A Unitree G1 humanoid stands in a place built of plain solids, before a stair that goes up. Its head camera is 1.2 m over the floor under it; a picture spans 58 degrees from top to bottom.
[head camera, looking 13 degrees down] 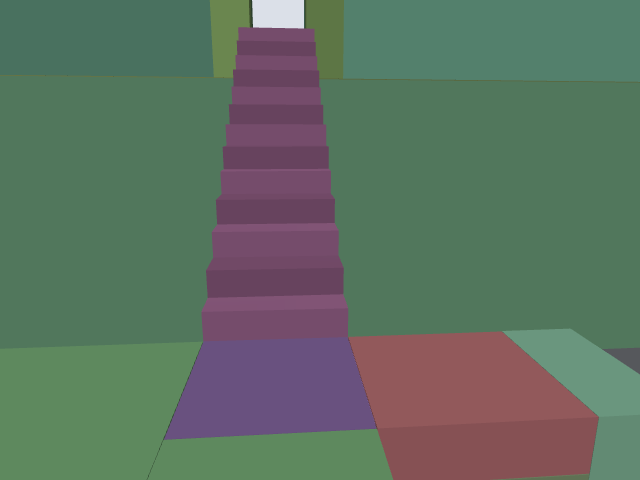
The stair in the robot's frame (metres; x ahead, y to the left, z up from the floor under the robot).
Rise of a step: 0.19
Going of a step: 0.25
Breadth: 0.89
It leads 5 degrees to the left of straight ahead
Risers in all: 13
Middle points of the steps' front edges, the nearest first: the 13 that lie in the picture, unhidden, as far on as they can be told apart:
2.47 0.27 0.19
2.70 0.29 0.38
2.99 0.31 0.57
3.24 0.33 0.77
3.54 0.35 0.96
3.73 0.37 1.15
3.98 0.39 1.34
4.28 0.41 1.53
4.57 0.44 1.72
4.77 0.45 1.91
5.07 0.48 2.10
5.28 0.49 2.29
5.51 0.51 2.48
